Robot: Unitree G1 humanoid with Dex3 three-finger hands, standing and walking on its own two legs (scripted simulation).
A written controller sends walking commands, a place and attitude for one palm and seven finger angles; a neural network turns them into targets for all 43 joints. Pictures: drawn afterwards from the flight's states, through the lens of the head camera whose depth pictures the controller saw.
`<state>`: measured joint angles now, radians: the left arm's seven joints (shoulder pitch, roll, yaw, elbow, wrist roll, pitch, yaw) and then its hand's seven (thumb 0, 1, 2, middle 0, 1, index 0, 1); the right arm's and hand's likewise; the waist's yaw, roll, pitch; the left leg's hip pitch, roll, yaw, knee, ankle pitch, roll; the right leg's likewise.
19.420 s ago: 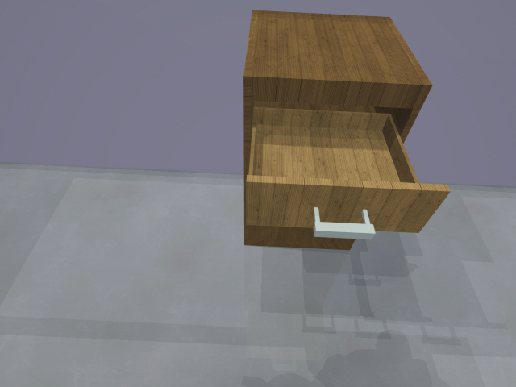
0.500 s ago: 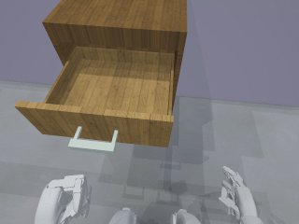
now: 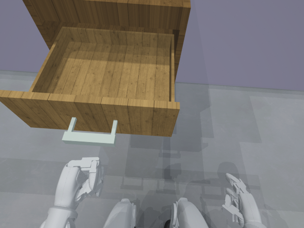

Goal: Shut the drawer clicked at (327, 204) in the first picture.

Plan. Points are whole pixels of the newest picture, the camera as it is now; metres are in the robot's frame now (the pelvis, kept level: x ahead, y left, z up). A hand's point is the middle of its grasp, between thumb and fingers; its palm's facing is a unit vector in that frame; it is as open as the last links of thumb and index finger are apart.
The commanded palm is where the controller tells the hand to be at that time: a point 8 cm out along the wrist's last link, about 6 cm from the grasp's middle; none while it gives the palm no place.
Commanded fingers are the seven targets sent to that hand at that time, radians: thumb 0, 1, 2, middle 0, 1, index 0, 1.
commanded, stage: bring the fist close to the handle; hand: left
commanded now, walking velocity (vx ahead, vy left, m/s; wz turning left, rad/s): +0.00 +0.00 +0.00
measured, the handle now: (92, 131) +0.36 +0.17 +0.02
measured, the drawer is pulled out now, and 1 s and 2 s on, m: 0.30 0.30 0.18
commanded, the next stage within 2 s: push the drawer shut in 0.62 s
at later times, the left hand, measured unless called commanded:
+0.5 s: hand (101, 170) +0.25 +0.13 +0.03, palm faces -0.03 -1.00 +0.00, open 3.3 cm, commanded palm +0.23 +0.18 +0.02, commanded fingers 0.00 0.90 0.90 -1.40 -1.60 -1.40 -1.60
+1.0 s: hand (112, 166) +0.27 +0.11 +0.01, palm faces -0.09 -1.00 -0.03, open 3.3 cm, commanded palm +0.26 +0.18 +0.02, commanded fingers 0.00 0.90 0.90 -1.40 -1.60 -1.40 -1.60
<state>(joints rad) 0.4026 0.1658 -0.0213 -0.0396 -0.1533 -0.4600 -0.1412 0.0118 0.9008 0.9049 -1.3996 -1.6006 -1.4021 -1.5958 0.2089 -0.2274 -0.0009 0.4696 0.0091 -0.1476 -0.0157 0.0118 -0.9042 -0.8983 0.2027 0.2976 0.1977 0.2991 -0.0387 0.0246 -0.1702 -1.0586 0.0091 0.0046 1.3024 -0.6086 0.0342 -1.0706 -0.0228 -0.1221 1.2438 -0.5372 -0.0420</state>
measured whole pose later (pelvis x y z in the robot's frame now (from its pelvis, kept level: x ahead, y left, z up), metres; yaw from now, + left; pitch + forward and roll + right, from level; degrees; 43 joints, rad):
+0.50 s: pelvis +0.00 +0.02 -0.01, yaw +0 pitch +24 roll -3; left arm 0.34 0.12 -0.10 -0.08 -0.09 -0.45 0.00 0.01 0.90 0.90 -1.40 -1.60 -1.40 -1.60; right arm 0.19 -0.21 0.02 0.44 -0.01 -0.06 0.02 0.01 -0.90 -0.90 0.20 0.30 0.20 0.30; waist -0.01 0.04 -0.19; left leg -1.13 -0.01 0.02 1.34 -0.62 0.06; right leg -1.14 -0.04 -0.10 1.28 -0.55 -0.01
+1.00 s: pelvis +0.00 +0.00 -0.01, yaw +0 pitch +23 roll -2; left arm 0.22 0.16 -0.07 0.05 -0.10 -0.42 -0.05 0.01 0.90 0.90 -1.40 -1.60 -1.40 -1.60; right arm 0.18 -0.23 0.01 0.45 0.00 -0.06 0.00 0.01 -0.90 -0.90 0.20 0.30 0.20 0.30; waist -0.03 0.03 -0.18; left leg -1.13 0.00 0.00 1.35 -0.62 0.03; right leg -1.15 -0.03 -0.12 1.30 -0.56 -0.05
